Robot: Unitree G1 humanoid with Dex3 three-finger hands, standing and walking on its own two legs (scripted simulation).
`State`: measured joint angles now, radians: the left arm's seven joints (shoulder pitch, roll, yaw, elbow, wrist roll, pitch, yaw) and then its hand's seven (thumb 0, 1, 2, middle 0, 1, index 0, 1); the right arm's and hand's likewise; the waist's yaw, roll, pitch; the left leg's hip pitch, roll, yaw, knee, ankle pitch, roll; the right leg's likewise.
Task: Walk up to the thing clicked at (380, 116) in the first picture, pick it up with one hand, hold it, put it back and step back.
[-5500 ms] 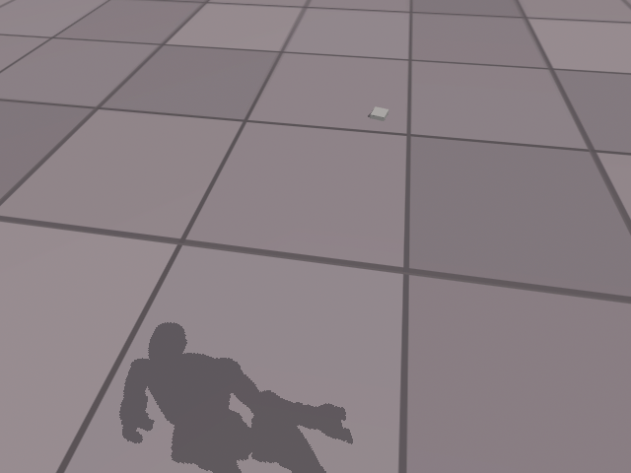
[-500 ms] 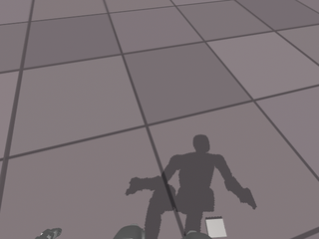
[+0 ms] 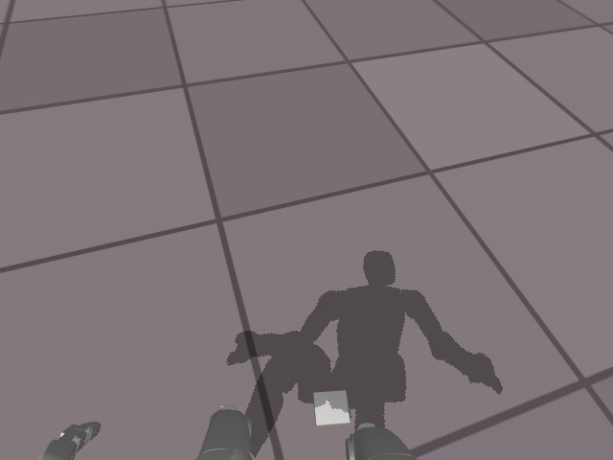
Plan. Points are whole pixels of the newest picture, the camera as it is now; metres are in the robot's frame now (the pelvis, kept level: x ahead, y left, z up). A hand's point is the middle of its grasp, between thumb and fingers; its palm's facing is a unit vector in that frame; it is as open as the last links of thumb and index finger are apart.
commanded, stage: walk up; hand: left
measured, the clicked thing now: (331, 408) +0.33 -0.09 -0.70
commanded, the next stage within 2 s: none
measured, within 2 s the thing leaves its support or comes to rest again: neither
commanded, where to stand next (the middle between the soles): -0.04 -0.36 m, yaw +5 degrees
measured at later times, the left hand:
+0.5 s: hand out of the picture +0.04 +0.11 -0.14, palm faces -0.05 -0.92 -0.40, open 7.4 cm
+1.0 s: hand out of the picture -0.06 -0.10 -0.14, palm faces +0.02 -0.94 -0.34, open 7.3 cm
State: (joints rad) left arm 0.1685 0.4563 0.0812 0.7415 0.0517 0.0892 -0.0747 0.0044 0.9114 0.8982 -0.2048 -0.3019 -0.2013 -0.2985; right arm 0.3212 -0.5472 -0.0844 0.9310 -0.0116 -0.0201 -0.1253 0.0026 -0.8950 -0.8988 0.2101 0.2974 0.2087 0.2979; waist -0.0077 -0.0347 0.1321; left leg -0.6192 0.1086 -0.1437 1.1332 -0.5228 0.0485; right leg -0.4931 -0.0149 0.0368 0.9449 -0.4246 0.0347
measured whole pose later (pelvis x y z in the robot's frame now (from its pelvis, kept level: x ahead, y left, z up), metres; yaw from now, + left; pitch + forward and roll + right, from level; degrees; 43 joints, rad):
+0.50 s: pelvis -0.06 -0.20 +0.00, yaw +1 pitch -1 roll +0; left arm 0.20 0.54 0.12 0.73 0.05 0.11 -0.09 0.01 0.91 0.90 -0.21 -0.30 -0.20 -0.30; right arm 0.35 -0.50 -0.06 0.84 -0.05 -0.06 -0.10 0.00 -0.89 -0.90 0.22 0.30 0.21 0.30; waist 0.00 -0.10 0.13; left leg -0.56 0.19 -0.07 0.89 -0.33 0.00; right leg -0.47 -0.06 0.10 0.95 -0.50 0.01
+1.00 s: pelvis -0.13 -0.39 +0.02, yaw +4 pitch -3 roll +0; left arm 0.24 0.46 0.09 0.80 0.01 0.09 -0.05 0.00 0.91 0.90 -0.21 -0.30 -0.20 -0.30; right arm 0.29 -0.43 -0.05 0.87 -0.05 -0.04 -0.06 0.00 -0.89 -0.90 0.21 0.30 0.21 0.30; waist -0.01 -0.08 0.12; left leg -0.46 0.10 0.01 0.83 -0.34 0.02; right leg -0.47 -0.01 0.11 1.06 -0.51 0.01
